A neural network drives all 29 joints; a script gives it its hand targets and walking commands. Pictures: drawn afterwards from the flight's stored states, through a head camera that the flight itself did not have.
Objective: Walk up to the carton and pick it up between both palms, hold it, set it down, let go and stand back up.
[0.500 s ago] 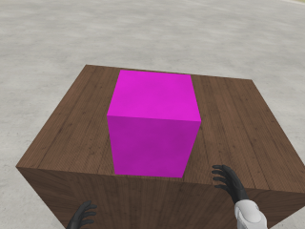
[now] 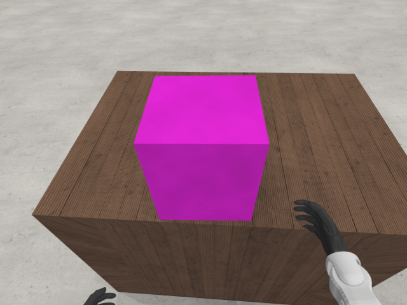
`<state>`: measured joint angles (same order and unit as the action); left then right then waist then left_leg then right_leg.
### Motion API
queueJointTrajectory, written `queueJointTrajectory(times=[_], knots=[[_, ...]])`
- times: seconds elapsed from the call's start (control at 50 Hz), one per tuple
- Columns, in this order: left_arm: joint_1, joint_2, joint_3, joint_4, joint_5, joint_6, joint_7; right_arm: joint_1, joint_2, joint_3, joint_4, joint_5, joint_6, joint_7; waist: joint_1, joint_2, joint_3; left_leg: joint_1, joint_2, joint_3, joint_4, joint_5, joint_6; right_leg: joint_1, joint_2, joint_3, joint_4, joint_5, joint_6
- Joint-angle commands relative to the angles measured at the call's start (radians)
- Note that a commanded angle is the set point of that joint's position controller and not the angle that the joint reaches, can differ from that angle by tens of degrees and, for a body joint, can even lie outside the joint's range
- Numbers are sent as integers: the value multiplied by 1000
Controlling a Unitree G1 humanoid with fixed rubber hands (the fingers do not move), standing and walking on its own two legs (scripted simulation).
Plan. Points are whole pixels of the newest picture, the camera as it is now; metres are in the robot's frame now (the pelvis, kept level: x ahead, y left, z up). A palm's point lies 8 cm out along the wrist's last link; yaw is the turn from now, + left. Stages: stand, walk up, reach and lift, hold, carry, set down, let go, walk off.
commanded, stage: stand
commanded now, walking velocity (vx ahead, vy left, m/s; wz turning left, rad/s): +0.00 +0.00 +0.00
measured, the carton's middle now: (204, 151) +0.43 +0.02 +0.08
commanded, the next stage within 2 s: none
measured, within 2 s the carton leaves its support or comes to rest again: neither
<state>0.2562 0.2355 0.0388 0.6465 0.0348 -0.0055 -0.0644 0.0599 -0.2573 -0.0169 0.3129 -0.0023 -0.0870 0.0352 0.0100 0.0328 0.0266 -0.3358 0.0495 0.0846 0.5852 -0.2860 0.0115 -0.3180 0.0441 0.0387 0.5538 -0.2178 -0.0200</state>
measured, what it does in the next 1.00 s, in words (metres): stands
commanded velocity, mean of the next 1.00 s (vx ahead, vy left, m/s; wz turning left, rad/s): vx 0.00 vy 0.00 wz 0.00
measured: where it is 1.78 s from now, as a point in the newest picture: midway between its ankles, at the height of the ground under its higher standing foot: outside the picture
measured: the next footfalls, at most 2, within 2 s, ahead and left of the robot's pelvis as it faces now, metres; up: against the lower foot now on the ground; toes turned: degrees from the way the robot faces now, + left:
none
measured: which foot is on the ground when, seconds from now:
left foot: down 0.00-1.00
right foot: down 0.00-1.00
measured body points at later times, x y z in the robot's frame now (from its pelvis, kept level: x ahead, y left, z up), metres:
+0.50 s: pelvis +0.02 +0.02 +0.00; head +0.03 +0.02 +0.45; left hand +0.20 +0.24 -0.10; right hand +0.26 -0.21 +0.01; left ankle +0.04 +0.12 -0.73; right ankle +0.04 -0.11 -0.73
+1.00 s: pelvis +0.03 +0.01 +0.00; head +0.03 +0.01 +0.45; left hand +0.22 +0.22 -0.09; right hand +0.26 -0.22 +0.01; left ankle +0.04 +0.12 -0.73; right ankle +0.04 -0.11 -0.73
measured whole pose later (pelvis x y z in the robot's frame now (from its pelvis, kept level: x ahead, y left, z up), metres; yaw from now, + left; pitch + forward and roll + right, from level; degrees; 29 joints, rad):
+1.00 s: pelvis +0.03 +0.01 +0.00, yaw -5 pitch +2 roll +0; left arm 0.17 0.19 0.03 0.64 0.03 0.02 -0.05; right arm 0.12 -0.21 0.01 0.26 -0.02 -0.07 -0.02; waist -0.01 0.01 -0.03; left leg -0.34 0.03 0.08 0.61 -0.31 0.01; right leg -0.36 0.08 0.13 0.61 -0.27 0.00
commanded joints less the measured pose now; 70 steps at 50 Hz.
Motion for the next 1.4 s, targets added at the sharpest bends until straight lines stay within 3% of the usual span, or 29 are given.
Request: queueJointTrajectory(times=[0.0, 0.04, 0.08, 0.14, 0.18, 0.22, 0.28, 0.36, 0.44, 0.5, 0.54, 0.62, 0.68, 0.74, 0.76, 0.8, 0.84, 0.88, 0.96, 0.98, 1.02, 1.12, 1.16, 1.2, 1.24, 1.28, 1.32, 1.36, 1.38], knots=[[-145, 125, 30, -122, 6, -22, 8, 136, -73, -28, 75, -29, 105, -22, -64, -199, -5, 57, -39, -77, 50, -82, 28, -181, -180, 326, -312, -135, -56], [-134, 107, 28, -113, 8, -19, 9, 165, -56, -12, 82, -36, 89, -25, -75, -123, -108, 87, -10, -108, -25, -5, 46, -88, -149, 254, -228, -45, -31], [-97, 65, 16, -106, 0, -19, 7, 127, -66, -14, 76, -40, 72, -36, -40, -35, -149, 103, 67, -176, -103, 1, 44, -76, -94, 165, -143, -28, 6], [-70, 50, 13, -97, -7, -9, -3, 55, -108, -28, 66, -31, 79, -42, 5, 142, -59, -60, 118, -264, -253, -273, 37, -57, -12, 82, -67, -52, 29], [-66, 52, 11, -84, -2, -11, -3, 45, -95, -21, 69, -24, 88, -50, 7, 134, -19, -75, 97, -237, -250, -258, 33, -71, -23, 92, -59, -21, 36], [-75, 59, 7, -84, 1, -15, -2, 80, -72, -15, 75, -23, 83, -46, -7, 61, -44, -14, 77, -205, -188, -152, 33, -98, -43, 120, -75, 10, 36], [-99, 50, 5, -83, 2, -18, 2, 99, -69, -17, 65, -30, 78, -43, -25, 31, -84, 8, 70, -189, -158, -91, 39, -92, -42, 122, -72, 24, 35], [-94, 44, 7, -77, -2, -14, 5, 114, -66, -16, 60, -29, 75, -47, -15, 72, -83, 5, 77, -192, -163, -53, 38, -79, -40, 130, -48, 49, 29], [-94, 48, 10, -71, 3, -11, 8, 128, -63, -8, 43, -30, 76, -53, -18, 44, -95, 42, 74, -175, -141, -37, 34, -101, -27, 121, -37, 51, 35], [-116, 31, 8, -83, 1, -8, 3, 113, -61, -9, 29, -31, 79, -50, -15, 64, -80, 45, 65, -156, -124, -9, 30, -100, -37, 131, -43, 64, 34], [-99, 62, 13, -72, 4, -6, 9, 145, -68, -9, 26, -30, 79, -55, -24, 27, -123, 68, 68, -151, -104, 33, 30, -87, -38, 132, -26, 88, 31], [-100, 44, 13, -77, 3, 1, 10, 129, -60, -8, 25, -29, 84, -57, -9, 77, -94, 43, 71, -142, -124, 15, 35, -78, -25, 122, -11, 78, 36], [-123, 56, 13, -81, 1, 2, 10, 148, -66, -8, 18, -28, 85, -56, -28, 20, -35, 39, 58, -132, -103, -7, 28, -104, -35, 149, -40, 85, 31], [-119, 54, 17, -84, 5, 1, 10, 147, -69, -8, 14, -30, 89, -60, -22, 39, -76, 72, 62, -128, -104, -11, 28, -98, -28, 143, -23, 75, 32], [-130, 40, 12, -79, 2, 2, 11, 147, -52, -5, 14, -30, 88, -59, -32, 1, -76, 76, 55, -126, -91, -2, 25, -107, -32, 146, -30, 82, 26], [-132, 45, 16, -85, -1, -1, 9, 135, -54, -10, 19, -29, 87, -60, -22, 58, -95, 53, 73, -138, -121, -13, 34, -77, -22, 133, -15, 65, 29], [-135, 24, 11, -83, -2, 3, 7, 133, -47, -3, 15, -29, 90, -60, -20, 23, -53, 57, 59, -123, -108, -23, 29, -98, -18, 139, -21, 70, 31], [-110, 29, 10, -76, -3, 8, 10, 146, -51, -9, 20, -27, 94, -62, -21, 51, -41, 48, 58, -111, -112, -27, 29, -92, -27, 148, -26, 70, 27], [-141, 43, 15, -88, -1, 6, 13, 162, -55, -9, 22, -30, 94, -57, -37, -19, -47, 76, 35, -92, -75, -50, 18, -123, -41, 180, -59, 29, 17], [-141, 51, 17, -90, 0, 4, 14, 161, -43, -3, 28, -26, 93, -58, -37, -17, -41, 91, 46, -107, -81, -47, 19, -152, -31, 176, -55, 27, 20], [-147, 53, 21, -93, 1, 6, 14, 135, -55, -9, 19, -32, 95, -62, -29, 62, -69, 85, 60, -117, -114, -84, 24, -133, -17, 157, -42, -5, 23], [-128, 54, 22, -79, 4, 3, 13, 149, -38, 0, 23, -30, 94, -65, -29, 22, -87, 76, 55, -104, -99, -28, 26, -86, -19, 150, -21, 58, 25], [-131, 51, 19, -90, 1, 7, 14, 145, -41, 2, 29, -28, 95, -66, -24, 64, -22, 31, 58, -109, -130, -75, 27, -100, -14, 149, -27, 32, 28], [-134, 50, 20, -89, -2, 9, 13, 139, -50, -3, 26, -33, 97, -63, -23, 55, -50, 75, 59, -100, -108, -37, 22, -100, -16, 156, -33, 57, 27], [-135, 48, 18, -88, -2, 7, 18, 155, -43, 8, 24, -29, 97, -62, -27, -10, -58, 73, 54, -109, -105, -50, 25, -108, -17, 155, -31, 32, 27], [-140, 38, 13, -90, -4, 5, 16, 154, -42, -2, 22, -29, 98, -60, -28, -7, -41, 81, 45, -90, -87, -43, 24, -124, -26, 174, -55, 18, 23], [-118, 50, 17, -88, -3, 8, 16, 151, -49, -4, 24, -31, 99, -63, -19, 61, -47, 89, 65, -108, -107, 1, 24, -100, -21, 159, -25, 60, 23], [-121, 50, 16, -84, -1, 8, 17, 165, -40, 3, 22, -30, 95, -59, -28, 30, -62, 89, 71, -116, -109, 4, 28, -84, -12, 141, -10, 68, 32], [-126, 36, 12, -90, -5, 9, 17, 144, -36, 1, 20, -28, 95, -62, -17, 52, -24, 58, 76, -127, -123, 21, 33, -85, -9, 139, -4, 71, 34]])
